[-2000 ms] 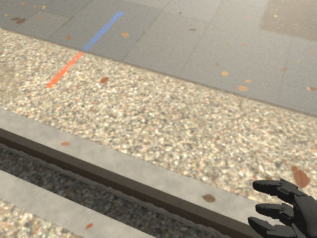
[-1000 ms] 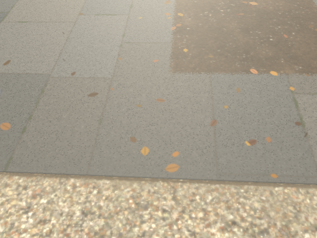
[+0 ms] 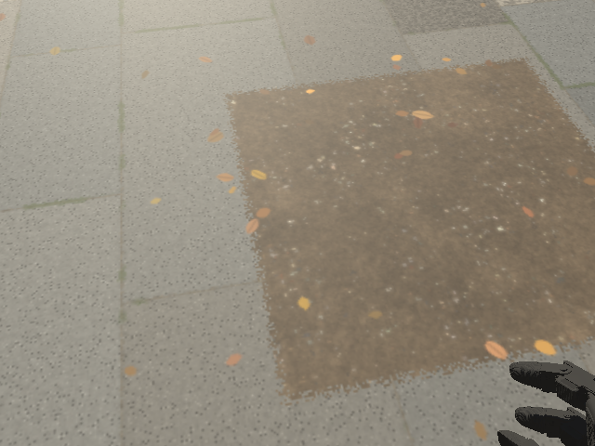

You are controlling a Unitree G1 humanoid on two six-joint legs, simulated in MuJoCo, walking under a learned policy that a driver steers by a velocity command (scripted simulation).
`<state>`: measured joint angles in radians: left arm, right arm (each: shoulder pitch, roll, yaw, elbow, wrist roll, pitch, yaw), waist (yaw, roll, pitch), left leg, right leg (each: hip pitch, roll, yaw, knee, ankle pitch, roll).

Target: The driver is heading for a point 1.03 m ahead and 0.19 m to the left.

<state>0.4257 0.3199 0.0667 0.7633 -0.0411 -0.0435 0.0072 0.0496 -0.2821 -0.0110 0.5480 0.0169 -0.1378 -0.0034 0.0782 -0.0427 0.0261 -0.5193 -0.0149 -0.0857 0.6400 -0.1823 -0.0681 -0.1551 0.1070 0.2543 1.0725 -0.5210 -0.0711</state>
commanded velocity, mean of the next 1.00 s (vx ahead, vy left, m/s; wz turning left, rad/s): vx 1.00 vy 0.00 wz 0.46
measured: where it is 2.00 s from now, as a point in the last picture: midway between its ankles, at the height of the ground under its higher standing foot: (217, 191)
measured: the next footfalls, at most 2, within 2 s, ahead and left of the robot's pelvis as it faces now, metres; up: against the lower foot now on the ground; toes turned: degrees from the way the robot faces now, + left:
right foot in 0.36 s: +0.50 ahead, -0.17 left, +0.00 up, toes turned +3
left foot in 0.80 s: +0.84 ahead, +0.18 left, +0.00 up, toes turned +27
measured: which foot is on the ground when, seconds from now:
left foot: down 0.00-0.38, up 0.40-0.78, down 0.80-1.00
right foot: up 0.00-0.34, down 0.36-0.80, up 0.82-1.00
